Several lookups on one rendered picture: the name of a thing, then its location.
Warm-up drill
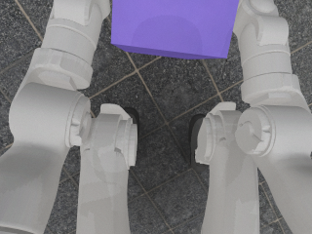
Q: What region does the robot left upper arm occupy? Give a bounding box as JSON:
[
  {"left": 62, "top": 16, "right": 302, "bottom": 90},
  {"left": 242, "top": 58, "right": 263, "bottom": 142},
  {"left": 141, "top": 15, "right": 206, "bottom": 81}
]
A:
[{"left": 0, "top": 82, "right": 92, "bottom": 234}]

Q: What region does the left robot shin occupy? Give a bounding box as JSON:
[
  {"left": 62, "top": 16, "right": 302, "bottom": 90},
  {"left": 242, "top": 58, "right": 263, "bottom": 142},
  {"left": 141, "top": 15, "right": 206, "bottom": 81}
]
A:
[{"left": 80, "top": 103, "right": 131, "bottom": 156}]

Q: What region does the robot left forearm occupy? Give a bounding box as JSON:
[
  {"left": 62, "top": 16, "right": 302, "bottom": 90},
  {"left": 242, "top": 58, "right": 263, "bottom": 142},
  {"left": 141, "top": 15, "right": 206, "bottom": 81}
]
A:
[{"left": 9, "top": 0, "right": 111, "bottom": 133}]

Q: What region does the robot right thigh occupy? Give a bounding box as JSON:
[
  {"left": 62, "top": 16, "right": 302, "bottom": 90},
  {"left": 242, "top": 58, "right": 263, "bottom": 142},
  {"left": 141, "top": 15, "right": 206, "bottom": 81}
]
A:
[{"left": 199, "top": 110, "right": 260, "bottom": 234}]

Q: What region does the carton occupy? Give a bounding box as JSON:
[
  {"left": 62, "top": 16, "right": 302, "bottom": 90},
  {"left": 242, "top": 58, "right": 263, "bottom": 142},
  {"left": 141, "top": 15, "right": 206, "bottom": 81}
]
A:
[{"left": 110, "top": 0, "right": 239, "bottom": 59}]

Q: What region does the robot right forearm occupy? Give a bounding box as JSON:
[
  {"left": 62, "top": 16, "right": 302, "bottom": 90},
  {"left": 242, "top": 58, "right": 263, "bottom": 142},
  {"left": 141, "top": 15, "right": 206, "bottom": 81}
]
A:
[{"left": 232, "top": 0, "right": 312, "bottom": 115}]

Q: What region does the robot right upper arm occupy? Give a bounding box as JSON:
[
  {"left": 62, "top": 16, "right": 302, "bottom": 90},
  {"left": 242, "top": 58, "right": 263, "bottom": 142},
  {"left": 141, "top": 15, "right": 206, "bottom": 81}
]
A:
[{"left": 235, "top": 104, "right": 312, "bottom": 234}]

